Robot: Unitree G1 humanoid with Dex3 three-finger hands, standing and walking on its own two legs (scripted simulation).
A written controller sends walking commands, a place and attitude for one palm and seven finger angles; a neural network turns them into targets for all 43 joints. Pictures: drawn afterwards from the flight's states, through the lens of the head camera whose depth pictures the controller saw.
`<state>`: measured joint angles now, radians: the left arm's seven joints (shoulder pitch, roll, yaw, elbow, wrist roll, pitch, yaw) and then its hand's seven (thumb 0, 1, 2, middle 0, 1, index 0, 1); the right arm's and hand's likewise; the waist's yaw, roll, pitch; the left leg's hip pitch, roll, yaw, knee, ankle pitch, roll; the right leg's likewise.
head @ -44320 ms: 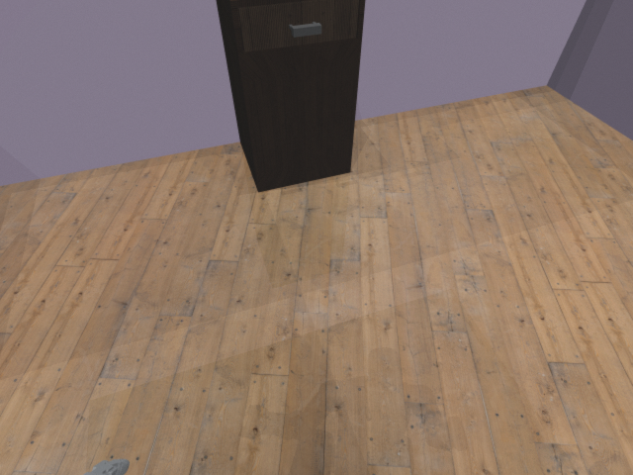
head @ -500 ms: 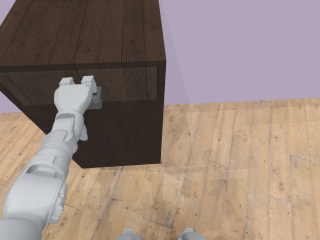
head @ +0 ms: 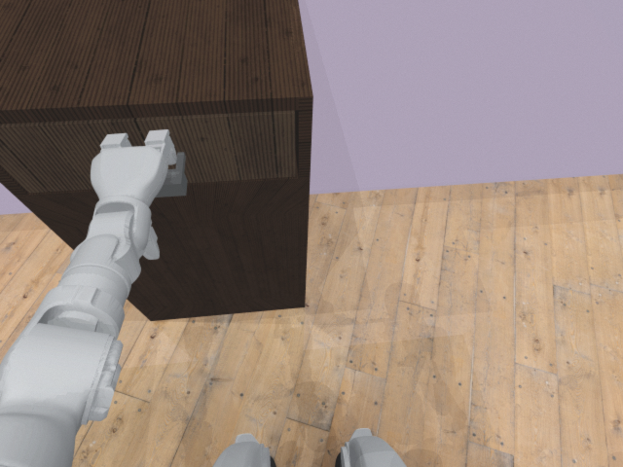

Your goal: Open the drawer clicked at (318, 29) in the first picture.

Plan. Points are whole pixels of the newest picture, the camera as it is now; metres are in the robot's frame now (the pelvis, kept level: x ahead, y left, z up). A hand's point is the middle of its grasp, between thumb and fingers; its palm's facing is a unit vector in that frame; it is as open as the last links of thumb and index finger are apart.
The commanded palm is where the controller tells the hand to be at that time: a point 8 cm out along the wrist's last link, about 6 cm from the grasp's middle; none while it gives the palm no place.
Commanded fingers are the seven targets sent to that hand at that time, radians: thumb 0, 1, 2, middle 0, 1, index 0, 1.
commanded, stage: lower the fingers behind the handle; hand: left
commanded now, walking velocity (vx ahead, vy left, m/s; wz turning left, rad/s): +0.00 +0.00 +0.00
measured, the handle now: (149, 172) +0.53 +0.22 +0.02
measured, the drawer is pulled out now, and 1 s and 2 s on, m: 0.00 0.00 0.00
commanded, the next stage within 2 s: lift the fingers back up to retry in 0.04 s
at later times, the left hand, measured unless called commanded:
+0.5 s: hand (144, 193) +0.48 +0.21 +0.03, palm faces -0.05 -0.05 -1.00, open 13.9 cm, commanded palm +0.46 +0.22 +0.11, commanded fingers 0.00 -0.50 0.30 -0.30 -1.20 -0.30 -1.20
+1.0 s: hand (127, 179) +0.47 +0.22 +0.08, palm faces -0.07 -0.05 -1.00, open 13.8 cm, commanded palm +0.45 +0.22 +0.14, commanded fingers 0.00 -0.50 0.30 -0.30 -1.20 -0.30 -1.20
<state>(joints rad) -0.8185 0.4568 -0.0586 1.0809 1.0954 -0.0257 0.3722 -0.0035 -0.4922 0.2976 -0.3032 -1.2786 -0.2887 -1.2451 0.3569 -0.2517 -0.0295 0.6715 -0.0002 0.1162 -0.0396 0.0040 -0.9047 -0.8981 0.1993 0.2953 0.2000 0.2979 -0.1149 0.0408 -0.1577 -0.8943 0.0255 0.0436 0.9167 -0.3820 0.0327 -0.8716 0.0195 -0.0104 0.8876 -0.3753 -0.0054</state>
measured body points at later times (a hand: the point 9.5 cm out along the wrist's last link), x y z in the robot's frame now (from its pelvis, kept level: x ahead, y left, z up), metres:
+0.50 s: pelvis +0.02 +0.01 +0.02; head +0.11 +0.00 +0.46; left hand +0.48 +0.21 +0.08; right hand +0.05 -0.26 -0.11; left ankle +0.02 +0.10 -0.68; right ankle +0.02 -0.12 -0.68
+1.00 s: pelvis +0.05 -0.01 +0.04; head +0.10 -0.02 +0.48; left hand +0.46 +0.22 +0.13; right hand +0.14 -0.27 -0.10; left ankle +0.02 +0.10 -0.68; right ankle +0.02 -0.12 -0.68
